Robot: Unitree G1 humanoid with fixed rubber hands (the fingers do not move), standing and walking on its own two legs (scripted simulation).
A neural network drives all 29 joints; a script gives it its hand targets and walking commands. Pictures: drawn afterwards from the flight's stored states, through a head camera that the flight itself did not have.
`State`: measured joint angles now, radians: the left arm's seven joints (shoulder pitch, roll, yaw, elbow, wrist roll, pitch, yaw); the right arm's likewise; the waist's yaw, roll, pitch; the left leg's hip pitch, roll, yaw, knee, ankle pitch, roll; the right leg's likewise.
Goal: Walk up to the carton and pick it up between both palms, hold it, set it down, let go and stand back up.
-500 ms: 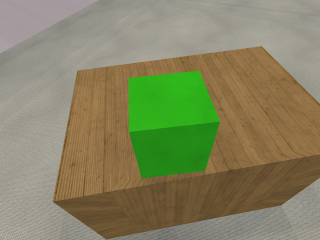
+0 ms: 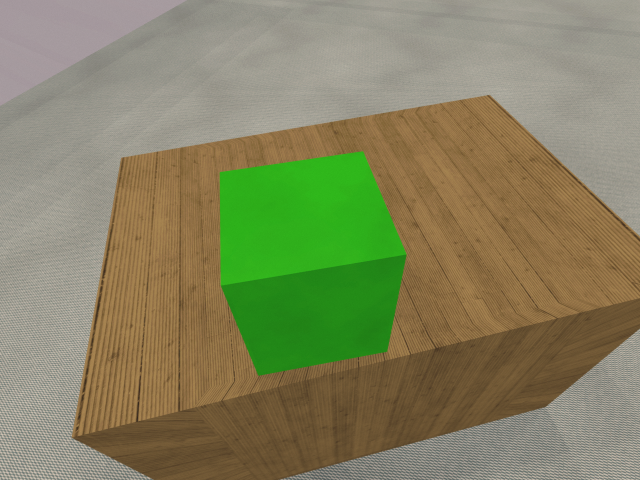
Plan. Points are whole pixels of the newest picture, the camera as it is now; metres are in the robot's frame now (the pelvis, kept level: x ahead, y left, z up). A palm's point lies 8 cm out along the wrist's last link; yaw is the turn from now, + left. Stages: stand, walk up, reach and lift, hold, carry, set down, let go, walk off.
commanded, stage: walk up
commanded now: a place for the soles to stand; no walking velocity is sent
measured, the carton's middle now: (308, 267) +0.42 +0.03 +0.01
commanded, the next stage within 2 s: reach and lift in 0.46 s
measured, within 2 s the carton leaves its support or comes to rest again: neither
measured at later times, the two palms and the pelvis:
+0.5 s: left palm out of the picture +0.04 +0.25 -0.15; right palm out of the picture +0.03 -0.24 -0.15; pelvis +0.00 +0.00 -0.01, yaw +2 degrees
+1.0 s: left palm out of the picture +0.06 +0.24 -0.13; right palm out of the picture +0.11 -0.21 -0.14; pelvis -0.05 -0.01 -0.03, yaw +8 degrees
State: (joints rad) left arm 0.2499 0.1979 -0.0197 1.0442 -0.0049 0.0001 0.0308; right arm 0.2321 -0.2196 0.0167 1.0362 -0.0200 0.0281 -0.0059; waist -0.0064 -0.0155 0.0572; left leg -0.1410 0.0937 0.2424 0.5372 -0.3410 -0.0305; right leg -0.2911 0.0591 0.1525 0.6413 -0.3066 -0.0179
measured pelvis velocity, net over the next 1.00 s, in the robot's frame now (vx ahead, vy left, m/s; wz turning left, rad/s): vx -0.05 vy -0.01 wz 0.15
